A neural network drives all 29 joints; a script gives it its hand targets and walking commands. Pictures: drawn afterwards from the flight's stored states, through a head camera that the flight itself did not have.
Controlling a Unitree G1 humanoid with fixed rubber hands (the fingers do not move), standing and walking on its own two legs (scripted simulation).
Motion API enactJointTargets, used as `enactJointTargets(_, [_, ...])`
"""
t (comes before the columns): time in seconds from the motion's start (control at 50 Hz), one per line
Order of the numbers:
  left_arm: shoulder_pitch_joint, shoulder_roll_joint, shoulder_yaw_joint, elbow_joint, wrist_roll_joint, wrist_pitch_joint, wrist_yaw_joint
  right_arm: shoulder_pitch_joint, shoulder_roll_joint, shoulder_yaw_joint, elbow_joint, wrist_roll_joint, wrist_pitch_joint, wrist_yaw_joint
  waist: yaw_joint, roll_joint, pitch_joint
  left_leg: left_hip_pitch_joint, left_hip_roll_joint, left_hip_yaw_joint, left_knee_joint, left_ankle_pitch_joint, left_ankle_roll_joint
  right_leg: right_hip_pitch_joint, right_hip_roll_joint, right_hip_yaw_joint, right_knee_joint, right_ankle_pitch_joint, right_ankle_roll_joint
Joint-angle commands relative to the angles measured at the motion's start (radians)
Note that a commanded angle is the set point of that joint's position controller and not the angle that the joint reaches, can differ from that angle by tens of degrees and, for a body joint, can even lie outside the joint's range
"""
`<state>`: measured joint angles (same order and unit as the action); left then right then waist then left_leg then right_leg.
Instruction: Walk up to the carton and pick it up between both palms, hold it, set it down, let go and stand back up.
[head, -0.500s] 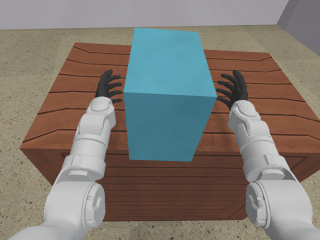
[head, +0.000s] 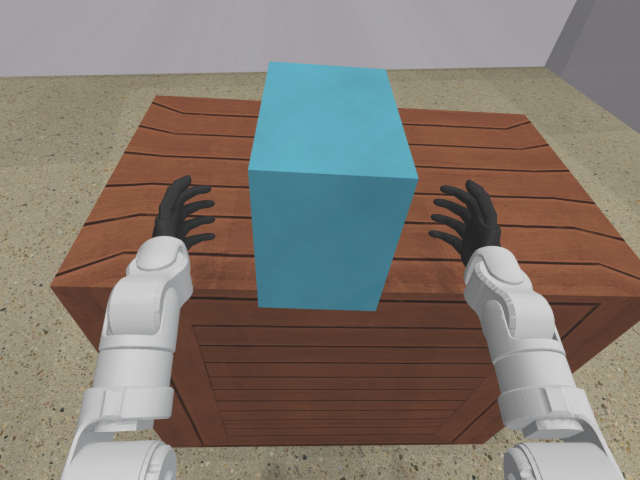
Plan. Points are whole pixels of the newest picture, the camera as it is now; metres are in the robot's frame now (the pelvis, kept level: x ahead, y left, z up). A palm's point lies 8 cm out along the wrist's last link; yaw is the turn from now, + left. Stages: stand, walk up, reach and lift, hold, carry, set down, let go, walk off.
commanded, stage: set down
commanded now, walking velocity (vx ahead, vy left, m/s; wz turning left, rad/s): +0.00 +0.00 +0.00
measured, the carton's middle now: (322, 186) +0.50 +0.01 +0.13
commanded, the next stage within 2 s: none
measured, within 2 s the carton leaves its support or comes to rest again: neither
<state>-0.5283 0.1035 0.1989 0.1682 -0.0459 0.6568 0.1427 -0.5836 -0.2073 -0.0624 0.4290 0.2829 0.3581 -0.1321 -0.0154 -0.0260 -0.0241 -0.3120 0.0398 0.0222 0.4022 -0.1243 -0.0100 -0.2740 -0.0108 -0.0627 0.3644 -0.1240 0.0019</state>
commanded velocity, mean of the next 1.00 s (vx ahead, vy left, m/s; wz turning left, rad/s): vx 0.00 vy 0.00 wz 0.00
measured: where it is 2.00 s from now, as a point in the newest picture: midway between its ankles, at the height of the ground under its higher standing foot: outside the picture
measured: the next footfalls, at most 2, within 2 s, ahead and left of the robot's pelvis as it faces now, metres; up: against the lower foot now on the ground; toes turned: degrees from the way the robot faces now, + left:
none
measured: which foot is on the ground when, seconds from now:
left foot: down 0.00-1.00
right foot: down 0.00-1.00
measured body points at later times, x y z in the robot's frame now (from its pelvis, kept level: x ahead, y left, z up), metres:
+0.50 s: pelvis -0.01 +0.00 +0.00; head -0.01 +0.02 +0.45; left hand +0.30 +0.20 +0.13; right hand +0.31 -0.19 +0.13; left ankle +0.05 +0.12 -0.74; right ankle +0.04 -0.12 -0.74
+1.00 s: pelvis +0.01 -0.01 +0.00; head +0.02 +0.00 +0.45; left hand +0.25 +0.20 +0.09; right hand +0.25 -0.21 +0.09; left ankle +0.05 +0.12 -0.74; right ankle +0.04 -0.12 -0.74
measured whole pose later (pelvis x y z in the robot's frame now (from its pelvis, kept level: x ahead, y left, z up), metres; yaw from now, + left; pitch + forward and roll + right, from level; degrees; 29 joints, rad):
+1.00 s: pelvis +0.01 -0.01 +0.00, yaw -1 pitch -1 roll +0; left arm 0.18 0.13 0.10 -0.51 -0.13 0.71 0.12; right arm 0.23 -0.21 -0.02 -0.37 0.34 0.39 -0.14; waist 0.00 -0.04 0.04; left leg -0.20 0.04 0.05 0.32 -0.11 -0.01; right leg -0.20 -0.01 -0.04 0.36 -0.14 -0.01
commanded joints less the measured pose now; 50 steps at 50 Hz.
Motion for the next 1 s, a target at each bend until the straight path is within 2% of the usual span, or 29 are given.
enactJointTargets(0.0, [-0.370,0.139,-0.107,-0.296,-0.079,-0.005,-0.008,-0.394,-0.141,0.077,-0.320,0.085,-0.031,-0.003,0.023,-0.024,-0.434,0.264,-0.057,0.034,-0.053,0.081,0.028,0.141,0.091,0.034,-0.002,0.035,0.030])
enactJointTargets(0.02, [-0.079,0.079,-0.140,-0.621,-0.065,0.017,0.003,-0.115,-0.149,0.098,-0.486,0.127,-0.056,-0.008,-0.003,0.014,-0.528,0.405,-0.046,0.013,-0.042,0.265,0.008,0.261,0.107,0.014,0.019,0.264,0.022])
enactJointTargets(0.04, [-0.009,0.085,-0.124,-0.652,-0.051,0.059,-0.018,-0.039,-0.151,0.112,-0.526,0.140,-0.059,-0.020,-0.014,0.010,-0.539,0.472,-0.049,0.016,-0.021,0.389,-0.005,0.280,0.118,0.012,0.007,0.350,0.022])
enactJointTargets(0.06, [-0.174,0.109,-0.138,-0.591,-0.072,0.073,-0.026,-0.222,-0.192,0.053,-0.539,0.110,-0.034,-0.023,-0.020,0.021,-0.486,0.392,-0.049,0.024,-0.026,0.311,-0.002,0.201,0.114,0.018,-0.002,0.227,0.022])
enactJointTargets(0.12, [-0.140,0.119,-0.113,-0.500,-0.080,0.094,-0.036,-0.145,-0.143,0.095,-0.531,0.127,0.001,-0.027,0.015,-0.012,-0.332,0.269,-0.071,0.040,-0.058,0.152,0.021,0.183,0.081,0.047,-0.030,0.089,0.024])
enactJointTargets(0.14, [0.021,0.125,-0.093,-0.632,-0.072,0.093,-0.028,0.026,-0.146,0.082,-0.644,0.123,0.000,-0.039,0.029,-0.059,-0.362,0.327,-0.062,0.039,-0.081,0.155,0.025,0.240,0.087,0.043,-0.031,0.121,0.025])
enactJointTargets(0.18, [0.055,0.112,-0.131,-0.738,-0.083,0.108,-0.030,0.049,-0.140,0.118,-0.728,0.149,-0.004,-0.042,0.018,-0.019,-0.354,0.362,-0.058,0.036,-0.071,0.190,0.015,0.216,0.090,0.040,-0.023,0.153,0.022])
enactJointTargets(0.22, [0.026,0.095,-0.143,-0.706,-0.087,0.117,-0.026,0.036,-0.125,0.080,-0.673,0.131,0.022,-0.032,0.008,0.022,-0.278,0.311,-0.049,0.034,-0.100,0.087,0.011,0.158,0.084,0.049,-0.036,0.027,0.006])
enactJointTargets(0.24, [0.053,0.121,-0.144,-0.746,-0.101,0.114,-0.024,0.085,-0.143,0.065,-0.716,0.119,0.020,-0.034,0.019,-0.019,-0.279,0.299,-0.045,0.039,-0.106,0.063,0.013,0.165,0.078,0.042,-0.033,0.014,0.008])
enactJointTargets(0.26, [0.000,0.089,-0.165,-0.724,-0.119,0.120,-0.014,-0.001,-0.133,0.072,-0.718,0.129,0.020,-0.029,0.020,0.031,-0.239,0.251,-0.049,0.042,-0.107,0.013,0.010,0.133,0.083,0.048,-0.032,-0.051,-0.002])
enactJointTargets(0.28, [0.121,0.116,-0.138,-0.740,-0.095,0.128,-0.024,0.128,-0.106,0.102,-0.788,0.141,0.019,-0.042,0.029,-0.029,-0.254,0.310,-0.054,0.048,-0.117,0.055,0.015,0.185,0.077,0.054,-0.052,0.014,0.009])
enactJointTargets(0.3, [0.005,0.107,-0.170,-0.766,-0.127,0.116,-0.023,0.016,-0.114,0.053,-0.779,0.121,0.023,-0.031,-0.004,0.000,-0.280,0.297,-0.046,0.030,-0.119,-0.002,0.009,0.124,0.077,0.051,-0.043,-0.047,0.005])
enactJointTargets(0.32, [0.111,0.093,-0.167,-0.767,-0.105,0.124,-0.017,0.131,-0.117,0.075,-0.766,0.142,0.033,-0.023,0.010,0.008,-0.230,0.307,-0.039,0.023,-0.137,-0.032,0.012,0.115,0.076,0.050,-0.054,-0.068,-0.010])
enactJointTargets(0.34, [-0.008,0.134,-0.158,-0.793,-0.113,0.112,-0.012,0.071,-0.115,0.030,-0.801,0.110,0.035,-0.022,0.006,0.021,-0.272,0.272,-0.040,0.038,-0.151,-0.108,0.003,0.112,0.066,0.043,-0.056,-0.143,-0.001])
enactJointTargets(0.38, [0.023,0.129,-0.139,-0.759,-0.112,0.129,0.003,0.063,-0.124,0.022,-0.794,0.109,0.042,-0.019,0.037,0.020,-0.217,0.259,-0.035,0.040,-0.157,-0.094,0.002,0.083,0.063,0.051,-0.060,-0.145,-0.005])
enactJointTargets(0.4, [0.097,0.131,-0.114,-0.747,-0.104,0.127,-0.012,0.151,-0.108,0.044,-0.815,0.114,0.043,-0.028,0.037,-0.059,-0.219,0.327,-0.051,0.028,-0.130,-0.085,0.012,0.056,0.033,0.072,-0.093,-0.177,0.000])
enactJointTargets(0.44, [0.186,0.098,-0.150,-0.847,-0.103,0.133,-0.009,0.250,-0.123,0.067,-0.851,0.141,0.040,-0.023,0.028,-0.021,-0.235,0.381,-0.041,0.030,-0.135,-0.027,0.000,0.080,0.042,0.053,-0.082,-0.099,-0.006])
enactJointTargets(0.5, [0.193,0.103,-0.168,-0.825,-0.121,0.146,-0.008,0.261,-0.119,0.035,-0.823,0.122,0.051,-0.032,0.010,0.021,-0.166,0.312,-0.037,0.045,-0.157,-0.044,-0.002,0.108,0.054,0.053,-0.074,-0.096,0.003])
enactJointTargets(0.52, [0.269,0.119,-0.135,-0.897,-0.097,0.145,-0.015,0.357,-0.113,0.053,-0.923,0.129,0.042,-0.042,0.019,-0.006,-0.233,0.384,-0.037,0.047,-0.142,0.072,-0.005,0.147,0.059,0.057,-0.080,-0.005,0.009])
enactJointTargets(0.56, [0.168,0.136,-0.129,-0.810,-0.109,0.120,-0.025,0.235,-0.074,0.080,-0.921,0.124,0.046,-0.039,0.060,0.024,-0.195,0.311,-0.049,0.068,-0.155,-0.008,0.004,0.111,0.052,0.069,-0.088,-0.105,0.013])
enactJointTargets(0.58, [0.250,0.097,-0.159,-0.871,-0.121,0.116,-0.024,0.334,-0.075,0.090,-0.950,0.116,0.043,-0.038,0.032,-0.021,-0.222,0.365,-0.042,0.064,-0.146,0.024,0.006,0.122,0.052,0.052,-0.087,-0.070,0.016])
enactJointTargets(0.64, [0.365,0.098,-0.167,-0.881,-0.128,0.103,-0.038,0.436,-0.089,0.082,-1.007,0.113,0.048,-0.035,0.033,-0.036,-0.172,0.395,-0.034,0.057,-0.146,0.097,0.001,0.116,0.057,0.054,-0.094,-0.003,0.012])
enactJointTargets(0.66, [0.394,0.111,-0.135,-0.819,-0.119,0.110,-0.049,0.469,-0.087,0.097,-0.937,0.099,0.043,-0.033,0.042,-0.014,-0.132,0.416,-0.031,0.053,-0.148,0.084,0.006,0.092,0.057,0.070,-0.102,-0.025,0.009])
enactJointTargets(0.74, [0.391,0.163,-0.121,-0.938,-0.115,0.024,-0.037,0.483,-0.045,0.094,-1.068,0.068,0.014,-0.033,0.085,0.013,-0.147,0.382,-0.037,0.057,-0.146,0.055,-0.002,0.093,0.049,0.075,-0.099,-0.078,0.008])
enactJointTargets(0.78, [0.574,0.107,-0.179,-0.932,-0.123,0.034,-0.033,0.642,-0.067,0.086,-1.003,0.068,0.008,-0.022,0.046,0.035,-0.105,0.444,-0.022,0.041,-0.139,0.103,-0.009,0.080,0.061,0.068,-0.097,-0.016,-0.002])
enactJointTargets(0.8, [0.450,0.159,-0.183,-0.988,-0.140,0.002,-0.025,0.534,-0.070,0.070,-1.094,0.061,-0.005,-0.014,0.072,0.020,-0.180,0.420,-0.019,0.041,-0.129,0.096,-0.010,0.059,0.054,0.060,-0.097,-0.047,-0.005])
enactJointTargets(0.88, [0.584,0.172,-0.175,-0.998,-0.137,-0.033,-0.027,0.662,-0.069,0.085,-1.092,0.046,-0.039,-0.013,0.072,0.022,-0.148,0.464,-0.024,0.037,-0.112,0.174,0.000,0.068,0.056,0.066,-0.090,0.018,-0.008])
enactJointTargets(0.94, [0.598,0.169,-0.193,-0.990,-0.149,-0.042,-0.010,0.662,-0.085,0.071,-1.118,0.037,-0.039,0.006,0.086,0.026,-0.121,0.418,-0.019,0.037,-0.137,0.070,-0.007,0.051,0.046,0.070,-0.106,-0.071,-0.014])
enactJointTargets(0.98, [0.609,0.153,-0.187,-0.880,-0.140,-0.039,-0.017,0.705,-0.051,0.079,-1.012,0.014,-0.017,0.007,0.087,0.020,-0.053,0.406,-0.023,0.052,-0.151,0.004,0.001,0.034,0.038,0.080,-0.119,-0.140,-0.010])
